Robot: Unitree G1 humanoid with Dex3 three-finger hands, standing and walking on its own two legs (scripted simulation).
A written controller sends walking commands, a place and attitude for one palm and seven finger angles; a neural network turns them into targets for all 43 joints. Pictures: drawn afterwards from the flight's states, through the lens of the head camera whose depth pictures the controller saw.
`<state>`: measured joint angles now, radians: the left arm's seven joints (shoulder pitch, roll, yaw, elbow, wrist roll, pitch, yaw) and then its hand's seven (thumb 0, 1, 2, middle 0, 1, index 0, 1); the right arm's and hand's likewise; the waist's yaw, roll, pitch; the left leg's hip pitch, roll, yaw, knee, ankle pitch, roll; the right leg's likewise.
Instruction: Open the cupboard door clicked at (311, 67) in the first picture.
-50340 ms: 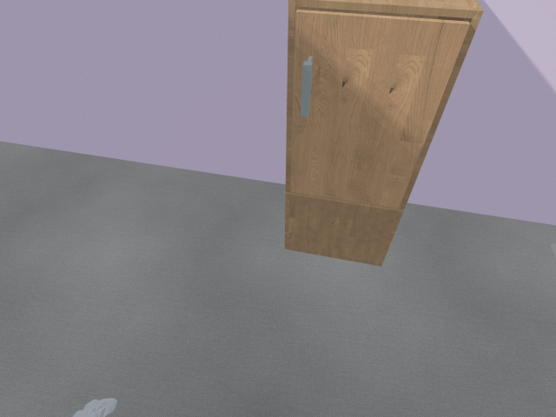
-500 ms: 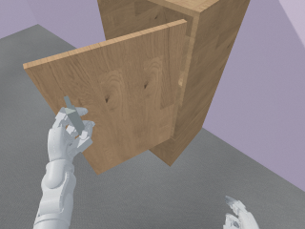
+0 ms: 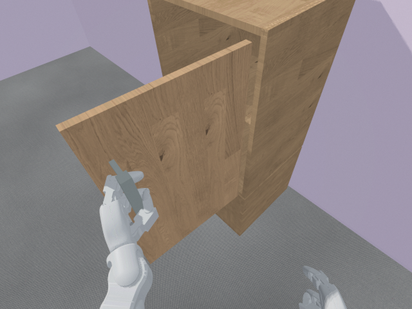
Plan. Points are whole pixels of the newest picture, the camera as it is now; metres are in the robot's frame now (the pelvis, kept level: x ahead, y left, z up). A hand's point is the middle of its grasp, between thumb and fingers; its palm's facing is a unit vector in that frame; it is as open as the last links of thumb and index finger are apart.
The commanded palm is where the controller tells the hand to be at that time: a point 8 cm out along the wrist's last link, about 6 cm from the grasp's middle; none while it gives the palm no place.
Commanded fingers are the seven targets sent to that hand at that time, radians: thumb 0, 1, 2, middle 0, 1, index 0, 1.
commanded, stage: open thumb and fingers to let go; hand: left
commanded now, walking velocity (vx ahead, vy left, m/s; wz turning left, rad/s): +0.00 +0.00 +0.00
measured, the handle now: (129, 192) +0.32 +0.17 +0.07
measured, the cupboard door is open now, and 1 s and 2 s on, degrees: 86 83 86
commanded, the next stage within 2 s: slide the hand sideways off the handle in 0.74 s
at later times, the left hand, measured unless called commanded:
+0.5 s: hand (137, 212) +0.27 +0.14 +0.08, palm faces +0.40 -0.92 +0.01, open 13.4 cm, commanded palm +0.23 +0.18 +0.07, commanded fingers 0.00 -0.50 0.30 -0.23 -0.80 -0.23 -0.80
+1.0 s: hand (133, 221) +0.26 +0.15 +0.07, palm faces +0.04 -0.99 -0.12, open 16.2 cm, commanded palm +0.23 +0.18 +0.07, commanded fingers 0.00 -0.50 0.30 -0.15 -0.30 -0.15 -0.30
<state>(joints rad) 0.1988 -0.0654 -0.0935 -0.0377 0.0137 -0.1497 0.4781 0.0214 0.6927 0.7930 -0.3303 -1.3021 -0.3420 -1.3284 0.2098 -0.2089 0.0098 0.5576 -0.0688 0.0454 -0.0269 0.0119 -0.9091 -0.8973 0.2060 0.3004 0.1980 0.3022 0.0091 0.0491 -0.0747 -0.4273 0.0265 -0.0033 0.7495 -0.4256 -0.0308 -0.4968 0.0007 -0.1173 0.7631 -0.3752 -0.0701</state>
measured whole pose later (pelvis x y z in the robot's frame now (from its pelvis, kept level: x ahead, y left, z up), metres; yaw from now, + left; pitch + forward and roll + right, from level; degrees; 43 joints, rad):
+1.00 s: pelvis -0.03 +0.04 +0.00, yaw +0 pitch +4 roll +0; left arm 0.06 0.11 -0.12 0.10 0.01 -0.23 0.12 -0.02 -0.50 0.30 -0.21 -0.42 -0.13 -0.41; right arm 0.23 -0.21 0.04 0.56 -0.03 -0.02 -0.04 0.01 -0.91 -0.90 0.21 0.30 0.20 0.30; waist 0.04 0.03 -0.05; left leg -0.47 -0.02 0.02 0.80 -0.41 0.03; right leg -0.52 -0.04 -0.09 0.78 -0.33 -0.02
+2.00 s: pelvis -0.01 +0.03 -0.02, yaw +0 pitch +8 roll -1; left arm 0.50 0.24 0.19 -0.18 -0.30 -0.26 -0.30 -0.02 -0.50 0.30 -0.15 -0.30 -0.16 -0.30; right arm 0.25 -0.25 0.02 0.51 0.02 -0.19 -0.07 0.02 -0.91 -0.90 0.21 0.30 0.20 0.30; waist 0.03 0.05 -0.08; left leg -0.56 0.02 -0.01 0.91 -0.49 0.00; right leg -0.60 -0.01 -0.12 0.86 -0.40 -0.04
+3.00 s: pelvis +0.00 +0.05 +0.03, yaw -1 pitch -2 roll -1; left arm 0.53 0.31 0.21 -0.41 -0.04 -0.05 0.11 -0.01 0.00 0.52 -0.17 -0.30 -0.18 -0.30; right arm 0.23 -0.23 0.05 0.62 -0.01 -0.19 -0.10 0.02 -0.91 -0.90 0.21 0.30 0.20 0.30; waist 0.08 0.06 0.01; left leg -0.15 -0.01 0.02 0.53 -0.34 0.04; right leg -0.20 -0.02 -0.08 0.49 -0.25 0.00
